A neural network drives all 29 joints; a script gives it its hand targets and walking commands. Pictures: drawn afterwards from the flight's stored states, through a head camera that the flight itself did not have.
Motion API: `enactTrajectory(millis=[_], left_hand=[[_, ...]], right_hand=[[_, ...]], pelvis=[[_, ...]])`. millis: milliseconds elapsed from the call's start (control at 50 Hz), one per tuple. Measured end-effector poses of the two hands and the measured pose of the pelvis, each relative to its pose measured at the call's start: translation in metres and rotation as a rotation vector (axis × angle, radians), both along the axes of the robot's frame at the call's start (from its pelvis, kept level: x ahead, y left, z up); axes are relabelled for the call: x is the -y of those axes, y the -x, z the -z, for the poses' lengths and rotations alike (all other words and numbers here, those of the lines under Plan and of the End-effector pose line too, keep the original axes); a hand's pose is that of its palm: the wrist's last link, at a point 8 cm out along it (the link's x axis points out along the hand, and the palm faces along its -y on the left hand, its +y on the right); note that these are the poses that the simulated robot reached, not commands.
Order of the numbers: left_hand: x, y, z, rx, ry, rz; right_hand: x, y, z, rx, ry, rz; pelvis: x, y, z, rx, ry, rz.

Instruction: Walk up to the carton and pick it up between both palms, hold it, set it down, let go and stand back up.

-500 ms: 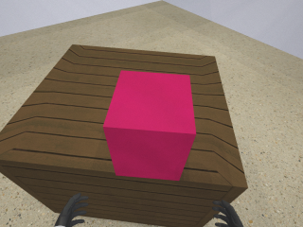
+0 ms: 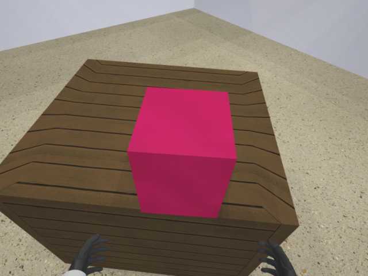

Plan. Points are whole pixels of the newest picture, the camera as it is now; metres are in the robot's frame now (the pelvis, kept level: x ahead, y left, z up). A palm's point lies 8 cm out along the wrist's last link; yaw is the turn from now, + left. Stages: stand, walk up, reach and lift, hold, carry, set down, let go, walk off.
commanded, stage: let go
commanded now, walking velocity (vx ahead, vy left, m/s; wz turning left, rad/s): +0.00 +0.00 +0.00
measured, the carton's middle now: (183, 154) +0.41 +0.01 +0.04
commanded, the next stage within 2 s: stand in 0.14 s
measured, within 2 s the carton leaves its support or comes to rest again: neither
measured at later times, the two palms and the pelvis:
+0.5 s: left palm out of the picture +0.05 +0.25 -0.12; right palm out of the picture +0.02 -0.24 -0.14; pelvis -0.01 +0.00 -0.01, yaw +1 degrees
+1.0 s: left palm out of the picture -0.04 +0.22 -0.14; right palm out of the picture -0.03 -0.21 -0.15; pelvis -0.02 +0.01 +0.00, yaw +1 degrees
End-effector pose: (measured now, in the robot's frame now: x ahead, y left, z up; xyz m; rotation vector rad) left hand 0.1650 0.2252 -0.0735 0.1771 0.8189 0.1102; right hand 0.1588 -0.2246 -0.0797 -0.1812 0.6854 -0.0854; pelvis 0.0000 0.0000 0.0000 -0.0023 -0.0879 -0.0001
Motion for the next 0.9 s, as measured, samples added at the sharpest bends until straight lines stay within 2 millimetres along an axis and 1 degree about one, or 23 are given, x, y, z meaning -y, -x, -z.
enactTrajectory(millis=[160, 200, 240, 340, 420, 500, 580, 700, 900], left_hand=[[0.003, 0.009, 0.005, -0.029, 0.006, 0.001], [0.001, 0.013, 0.008, -0.014, -0.012, 0.021], [-0.004, 0.024, 0.013, -0.020, -0.027, 0.024], [-0.013, 0.066, 0.032, -0.132, -0.037, -0.021], [-0.019, 0.097, 0.044, -0.219, -0.034, -0.059], [-0.022, 0.116, 0.050, -0.267, -0.030, -0.086], [-0.021, 0.133, 0.056, -0.310, -0.017, -0.107], [-0.018, 0.155, 0.062, -0.377, 0.000, -0.125], [-0.006, 0.187, 0.066, -0.470, 0.020, -0.139]], right_hand=[[0.003, 0.011, 0.004, -0.035, 0.001, 0.008], [0.005, 0.019, 0.011, -0.101, 0.009, 0.004], [0.010, 0.034, 0.023, -0.200, 0.017, 0.023], [0.023, 0.084, 0.049, -0.414, 0.021, 0.073], [0.023, 0.117, 0.058, -0.518, 0.012, 0.104], [0.017, 0.137, 0.063, -0.567, 0.004, 0.128], [0.010, 0.149, 0.065, -0.595, -0.007, 0.141], [0.000, 0.158, 0.065, -0.612, -0.019, 0.150], [-0.005, 0.175, 0.069, -0.664, -0.031, 0.162]], pelvis=[[-0.001, 0.005, 0.000, -0.003, -0.002, 0.006], [0.000, 0.006, 0.001, -0.030, -0.001, -0.001], [0.001, 0.008, 0.003, -0.056, 0.000, -0.004], [0.001, 0.008, 0.007, -0.097, 0.009, -0.016], [0.000, 0.007, 0.009, -0.106, 0.009, -0.016], [-0.002, 0.008, 0.009, -0.106, 0.010, -0.018], [-0.005, 0.008, 0.009, -0.107, 0.006, -0.019], [-0.008, 0.011, 0.006, -0.106, 0.003, -0.017], [-0.009, 0.014, 0.004, -0.099, -0.001, -0.019]])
